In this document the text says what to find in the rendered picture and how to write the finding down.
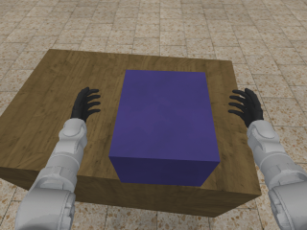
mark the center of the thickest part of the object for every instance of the left robot hand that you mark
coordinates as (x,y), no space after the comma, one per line
(81,105)

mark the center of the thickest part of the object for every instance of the left robot upper arm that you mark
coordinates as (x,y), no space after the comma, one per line
(47,209)

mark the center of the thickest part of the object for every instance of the right robot upper arm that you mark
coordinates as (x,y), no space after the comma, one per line
(289,205)

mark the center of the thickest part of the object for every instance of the robot right forearm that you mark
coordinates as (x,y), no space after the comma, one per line
(270,156)

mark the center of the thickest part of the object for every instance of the pedestal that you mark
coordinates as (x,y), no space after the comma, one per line
(30,126)

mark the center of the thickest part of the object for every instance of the robot left forearm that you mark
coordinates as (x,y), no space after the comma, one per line
(62,167)

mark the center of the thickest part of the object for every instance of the carton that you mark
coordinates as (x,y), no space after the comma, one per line
(164,131)

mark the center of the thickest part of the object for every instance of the right robot hand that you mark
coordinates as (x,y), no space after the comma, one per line
(250,106)

